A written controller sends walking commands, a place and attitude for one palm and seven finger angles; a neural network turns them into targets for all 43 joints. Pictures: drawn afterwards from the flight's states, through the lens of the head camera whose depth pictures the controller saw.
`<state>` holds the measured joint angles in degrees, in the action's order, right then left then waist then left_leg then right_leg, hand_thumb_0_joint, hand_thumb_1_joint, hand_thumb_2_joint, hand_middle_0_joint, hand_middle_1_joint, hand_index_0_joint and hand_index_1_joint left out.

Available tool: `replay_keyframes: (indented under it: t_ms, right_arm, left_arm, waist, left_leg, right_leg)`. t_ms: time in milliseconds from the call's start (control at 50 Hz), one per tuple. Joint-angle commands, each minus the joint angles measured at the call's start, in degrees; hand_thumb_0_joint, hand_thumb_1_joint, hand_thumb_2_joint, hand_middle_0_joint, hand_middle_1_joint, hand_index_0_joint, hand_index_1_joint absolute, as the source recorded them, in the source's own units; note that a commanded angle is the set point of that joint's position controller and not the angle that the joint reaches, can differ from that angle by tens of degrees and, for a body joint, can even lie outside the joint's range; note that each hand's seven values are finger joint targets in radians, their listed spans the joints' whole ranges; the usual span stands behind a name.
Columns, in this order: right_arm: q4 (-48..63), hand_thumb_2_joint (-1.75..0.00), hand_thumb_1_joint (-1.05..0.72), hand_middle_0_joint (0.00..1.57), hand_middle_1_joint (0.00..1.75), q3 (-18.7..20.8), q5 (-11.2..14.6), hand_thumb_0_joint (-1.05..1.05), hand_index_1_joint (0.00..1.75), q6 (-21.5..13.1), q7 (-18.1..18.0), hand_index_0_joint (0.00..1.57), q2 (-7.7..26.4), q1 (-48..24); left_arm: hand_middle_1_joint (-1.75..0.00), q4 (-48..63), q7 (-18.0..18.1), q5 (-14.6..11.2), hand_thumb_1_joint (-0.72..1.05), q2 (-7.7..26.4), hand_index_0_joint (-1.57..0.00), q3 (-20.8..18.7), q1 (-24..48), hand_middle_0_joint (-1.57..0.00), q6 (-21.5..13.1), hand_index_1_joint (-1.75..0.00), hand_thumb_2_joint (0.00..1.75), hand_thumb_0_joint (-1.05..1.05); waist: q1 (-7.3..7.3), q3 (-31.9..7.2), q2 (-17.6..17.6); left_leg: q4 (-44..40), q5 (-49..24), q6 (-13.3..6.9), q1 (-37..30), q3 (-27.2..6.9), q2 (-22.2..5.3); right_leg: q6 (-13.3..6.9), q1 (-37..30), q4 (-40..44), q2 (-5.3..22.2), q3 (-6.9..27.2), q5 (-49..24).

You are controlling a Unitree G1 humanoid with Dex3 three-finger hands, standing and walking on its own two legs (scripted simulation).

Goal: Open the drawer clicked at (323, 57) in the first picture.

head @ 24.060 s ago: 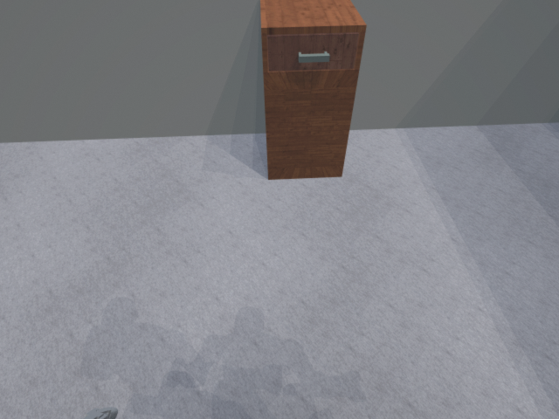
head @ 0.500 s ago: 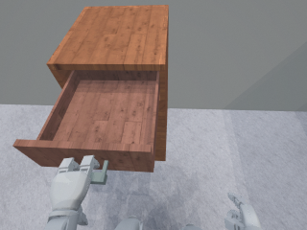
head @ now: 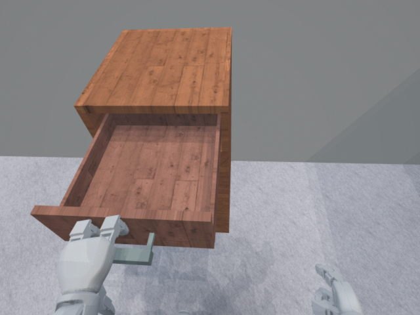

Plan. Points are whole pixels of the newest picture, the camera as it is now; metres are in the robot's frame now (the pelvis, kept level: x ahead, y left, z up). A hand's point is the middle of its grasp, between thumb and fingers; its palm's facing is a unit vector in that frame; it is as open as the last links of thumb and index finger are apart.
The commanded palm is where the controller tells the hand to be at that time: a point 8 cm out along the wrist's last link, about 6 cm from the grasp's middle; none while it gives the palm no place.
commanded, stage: lift the hand off the handle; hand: left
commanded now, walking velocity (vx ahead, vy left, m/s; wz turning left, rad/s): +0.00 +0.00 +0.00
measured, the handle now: (124, 245) +0.26 +0.21 -0.04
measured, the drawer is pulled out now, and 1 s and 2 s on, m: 0.30 0.30 0.30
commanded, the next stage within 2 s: draw the hand back to the body in 1.58 s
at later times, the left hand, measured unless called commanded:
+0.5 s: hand (102, 258) +0.21 +0.21 +0.02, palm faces +0.00 -0.13 -0.99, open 13.4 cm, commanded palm +0.20 +0.22 +0.09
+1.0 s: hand (93, 246) +0.22 +0.21 +0.07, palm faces +0.03 -0.14 -0.99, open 13.8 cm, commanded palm +0.19 +0.22 +0.13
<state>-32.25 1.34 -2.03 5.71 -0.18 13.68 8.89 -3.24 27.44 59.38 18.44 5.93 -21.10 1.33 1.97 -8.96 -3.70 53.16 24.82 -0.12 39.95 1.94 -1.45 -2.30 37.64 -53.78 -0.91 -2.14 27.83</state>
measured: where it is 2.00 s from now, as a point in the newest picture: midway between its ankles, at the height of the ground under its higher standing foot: outside the picture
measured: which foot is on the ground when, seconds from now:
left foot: down 0.00-1.00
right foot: down 0.00-1.00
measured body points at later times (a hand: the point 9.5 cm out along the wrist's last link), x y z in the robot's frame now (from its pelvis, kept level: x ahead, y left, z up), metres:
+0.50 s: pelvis +0.01 +0.00 +0.01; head +0.04 -0.03 +0.46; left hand +0.21 +0.22 +0.08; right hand +0.21 -0.21 -0.09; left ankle +0.01 +0.12 -0.69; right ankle -0.01 -0.10 -0.69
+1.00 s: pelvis +0.02 +0.00 +0.03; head +0.03 -0.04 +0.47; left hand +0.21 +0.22 +0.12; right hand +0.22 -0.22 -0.07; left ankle +0.01 +0.12 -0.69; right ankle -0.01 -0.10 -0.69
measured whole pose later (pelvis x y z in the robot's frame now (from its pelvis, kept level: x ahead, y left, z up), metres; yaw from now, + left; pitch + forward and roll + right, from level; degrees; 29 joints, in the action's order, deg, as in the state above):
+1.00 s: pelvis +0.02 +0.00 +0.03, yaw -1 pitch +7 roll +1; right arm -31.1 0.5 -1.1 5.0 1.5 13.6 8.2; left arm 10.4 17.6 55.8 21.7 4.9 -25.1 0.7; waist 4.0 -6.5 -4.5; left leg 42.1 21.6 0.0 27.2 2.8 -1.3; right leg -2.1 25.4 -42.9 -1.1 -1.2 24.4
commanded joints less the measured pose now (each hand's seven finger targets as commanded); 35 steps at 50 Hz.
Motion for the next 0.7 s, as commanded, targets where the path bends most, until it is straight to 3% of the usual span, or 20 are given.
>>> replay_keyframes:
  t_ms: [0,80,120,140,160,220,240,260,280,320,340,360,380,440,460,540,580,640,660,680]
  right_arm:
    - [9.43,-0.90,-0.90,0.20,0.30,1.93,0.17,0.00,0.30,-3.13,-0.31,0.20,5.11,-5.93]
    - [9.68,-0.90,-0.90,0.20,0.30,1.70,-0.21,0.00,0.30,-3.13,0.39,0.20,5.09,-5.87]
    - [9.94,-0.90,-0.90,0.20,0.30,1.84,0.04,0.00,0.30,-3.13,0.32,0.20,5.01,-5.97]
    - [9.90,-0.90,-0.90,0.20,0.30,1.60,-0.33,0.00,0.30,-3.15,0.68,0.20,4.92,-5.93]
    - [9.89,-0.90,-0.90,0.20,0.30,2.04,0.09,0.00,0.30,-3.20,0.49,0.20,4.66,-5.92]
    - [10.18,-0.90,-0.90,0.20,0.30,1.74,0.07,0.00,0.30,-3.12,0.88,0.20,4.87,-6.21]
    - [10.11,-0.90,-0.90,0.20,0.30,1.62,-0.21,0.00,0.30,-3.03,1.00,0.20,4.91,-6.29]
    - [10.01,-0.90,-0.90,0.20,0.30,1.91,0.17,0.00,0.30,-3.13,0.73,0.20,4.65,-6.26]
    - [10.12,-0.90,-0.90,0.20,0.30,1.66,-0.16,0.00,0.30,-3.23,1.00,0.20,4.90,-6.21]
    - [10.16,-0.90,-0.90,0.20,0.30,1.74,0.16,0.00,0.30,-3.34,0.73,0.20,4.83,-6.34]
    - [10.30,-0.90,-0.90,0.20,0.30,1.55,-0.06,0.00,0.30,-3.43,0.92,0.20,4.77,-6.37]
    - [9.90,-0.90,-0.90,0.20,0.30,1.90,0.31,0.00,0.30,-3.50,0.51,0.20,4.57,-6.21]
    - [10.09,-0.90,-0.90,0.20,0.30,1.63,-0.07,0.00,0.30,-3.67,0.76,0.20,4.74,-6.07]
    - [10.04,-0.90,-0.90,0.20,0.30,1.33,-0.07,0.00,0.30,-3.70,0.88,0.20,4.66,-6.35]
    - [9.73,-0.90,-0.90,0.20,0.30,1.67,0.36,0.00,0.30,-3.66,0.64,0.20,4.51,-6.44]
    - [10.00,-0.90,-0.90,0.20,0.30,1.31,0.24,0.00,0.30,-3.68,1.01,0.20,4.75,-6.89]
    - [9.85,-0.90,-0.90,0.20,0.30,1.47,0.38,0.00,0.30,-3.78,0.87,0.20,4.78,-6.85]
    - [9.96,-0.90,-0.90,0.20,0.30,1.35,0.42,0.00,0.30,-3.73,1.03,0.20,4.75,-7.24]
    - [9.95,-0.90,-0.90,0.20,0.30,1.68,0.81,0.00,0.30,-3.79,0.99,0.20,4.52,-7.25]
    - [10.14,-0.90,-0.90,0.20,0.30,1.48,0.56,0.00,0.30,-3.80,1.38,0.20,4.76,-7.13]
  left_arm:
    - [-1.20,13.48,0.57,0.23,-0.50,7.57,-0.30,-4.20,3.37,-0.30,-1.28,-1.20,0.30,0.00]
    - [-1.20,15.77,0.04,0.89,-0.50,7.96,-0.30,-4.16,5.47,-0.30,-2.38,-1.20,0.30,0.00]
    - [-1.20,15.39,0.19,0.62,-0.50,9.01,-0.30,-5.86,2.87,-0.30,-2.32,-1.20,0.30,0.00]
    - [-1.20,17.07,0.14,0.68,-0.50,8.61,-0.30,-5.14,4.33,-0.30,-2.51,-1.20,0.30,0.00]
    - [-1.20,16.22,0.14,0.58,-0.50,8.22,-0.30,-5.43,2.28,-0.30,-2.55,-1.20,0.30,0.00]
    - [-1.20,17.10,-0.17,0.25,-0.50,7.97,-0.30,-4.80,3.18,-0.30,-1.96,-1.20,0.30,0.00]
    - [-1.20,18.51,-0.18,0.62,-0.50,8.83,-0.30,-5.33,5.12,-0.30,-2.14,-1.20,0.30,0.00]
    - [-1.20,17.74,-0.32,0.46,-0.50,7.69,-0.30,-4.49,4.01,-0.30,-1.83,-1.20,0.30,0.00]
    - [-1.20,19.25,-0.50,0.53,-0.50,8.33,-0.30,-4.42,6.33,-0.30,-1.90,-1.20,0.30,0.00]
    - [-1.20,19.07,-0.85,-0.07,-0.50,8.22,-0.30,-4.67,5.19,-0.30,-1.58,-1.20,0.30,0.00]
    - [-1.20,20.91,-0.99,-0.03,-0.50,8.99,-0.30,-4.94,6.13,-0.30,-1.87,-1.20,0.30,0.00]
    - [-1.20,20.31,-1.23,-0.42,-0.50,8.87,-0.30,-5.13,5.00,-0.30,-1.93,-1.20,0.30,0.00]
    - [-1.20,21.74,-1.40,-0.24,-0.50,9.65,-0.30,-5.73,5.05,-0.30,-2.32,-1.20,0.30,0.00]
    - [-1.20,21.71,-1.73,-0.69,-0.50,10.40,-0.30,-6.89,2.77,-0.30,-2.33,-1.20,0.30,0.00]
    - [-1.20,20.34,-1.86,-0.90,-0.50,9.53,-0.30,-6.61,1.51,-0.30,-2.13,-1.20,0.30,0.00]
    - [-1.20,22.50,-2.57,-1.29,-0.50,10.87,-0.30,-7.45,2.38,-0.30,-2.03,-1.20,0.30,0.00]
    - [-1.20,22.21,-2.97,-1.64,-0.50,11.54,-0.30,-8.36,1.77,-0.30,-2.16,-1.20,0.30,0.00]
    - [-1.20,23.00,-3.56,-1.82,-0.50,11.54,-0.30,-8.26,1.36,-0.30,-1.88,-1.20,0.30,0.00]
    - [-1.20,22.76,-3.95,-2.14,-0.50,9.38,-0.30,-6.25,0.24,-0.30,-1.75,-1.20,0.30,0.00]
    - [-1.20,23.68,-4.31,-1.98,-0.50,9.89,-0.30,-6.38,0.69,-0.30,-1.73,-1.20,0.30,0.00]
  waist:
    - [-0.53,-7.94,3.15]
    - [-0.42,-8.44,2.33]
    - [0.02,-7.85,2.16]
    - [-0.03,-9.67,3.10]
    - [0.15,-7.81,2.22]
    - [-0.32,-7.33,2.83]
    - [-0.15,-9.11,3.50]
    - [-0.18,-7.29,2.28]
    - [-0.34,-8.85,2.72]
    - [-0.22,-7.91,3.12]
    - [0.04,-10.01,2.94]
    - [-0.08,-8.17,2.73]
    - [0.30,-9.75,2.35]
    - [0.50,-9.45,3.88]
    - [0.21,-6.76,3.60]
    - [0.73,-8.50,2.86]
    - [0.79,-7.46,3.04]
    - [1.02,-7.72,3.17]
    - [0.59,-5.75,2.10]
    - [1.00,-7.54,2.03]
  left_leg:
    - [-6.79,-11.92,-2.27,-12.85,-0.69,2.36]
    - [-7.05,-12.78,-2.03,-14.53,-0.69,2.15]
    - [-7.60,-13.56,-1.96,-14.64,-0.78,2.02]
    - [-7.20,-14.05,-1.98,-15.32,-0.56,2.12]
    - [-7.52,-14.20,-2.04,-14.90,-0.63,2.12]
    - [-8.11,-14.56,-1.88,-15.30,-0.91,1.87]
    - [-7.77,-14.68,-1.90,-15.94,-0.81,1.94]
    - [-8.42,-14.54,-2.01,-15.80,-0.87,1.90]
    - [-8.25,-14.65,-1.91,-16.79,-0.86,1.84]
    - [-9.02,-14.82,-1.99,-16.77,-0.84,1.79]
    - [-8.67,-15.34,-2.01,-17.92,-0.71,1.86]
    - [-9.20,-15.20,-2.16,-17.43,-0.68,1.77]
    - [-8.78,-16.65,-2.08,-18.44,-0.54,1.85]
    - [-9.21,-17.48,-1.94,-18.02,-0.57,1.83]
    - [-9.70,-16.78,-2.03,-17.20,-0.51,1.77]
    - [-10.40,-16.63,-1.86,-18.56,-0.56,1.75]
    - [-10.78,-16.21,-1.93,-18.35,-0.34,1.73]
    - [-11.40,-16.95,-1.87,-18.98,-0.38,1.68]
    - [-11.96,-16.72,-1.98,-18.91,-0.38,1.54]
    - [-11.90,-17.96,-1.92,-19.97,-0.38,1.42]
  right_leg:
    - [-0.08,-2.77,11.52,-0.91,1.28,-16.39]
    - [-0.15,-1.72,11.67,-0.82,1.28,-15.86]
    - [-0.41,-3.25,11.82,-1.05,1.12,-16.69]
    - [-0.23,-2.94,11.60,-0.80,1.37,-17.41]
    - [-0.38,-3.85,11.76,-1.08,1.24,-18.32]
    - [-0.34,-3.77,12.03,-1.02,1.00,-18.11]
    - [-0.17,-3.39,12.00,-0.92,1.42,-17.90]
    - [-0.31,-4.16,12.15,-1.09,0.92,-18.27]
    - [-0.19,-3.21,12.36,-0.85,1.33,-17.56]
    - [-0.28,-4.88,13.00,-0.88,1.24,-18.31]
    - [-0.17,-4.55,12.97,-0.67,1.68,-18.38]
    - [-0.23,-5.77,13.18,-0.79,1.22,-19.31]
    - [-0.24,-5.32,13.13,-0.70,1.74,-20.26]
    - [-0.02,-6.78,13.33,-0.57,1.76,-22.17]
    - [-0.04,-7.25,13.70,-0.73,1.55,-22.39]
    - [-0.05,-7.68,14.40,-0.47,1.97,-21.41]
    - [0.09,-8.17,15.16,-0.40,2.18,-21.76]
    - [0.07,-9.08,15.49,-0.31,2.24,-22.15]
    - [-0.03,-9.20,15.77,-0.44,2.09,-22.16]
    - [0.00,-9.06,15.64,-0.36,1.77,-22.42]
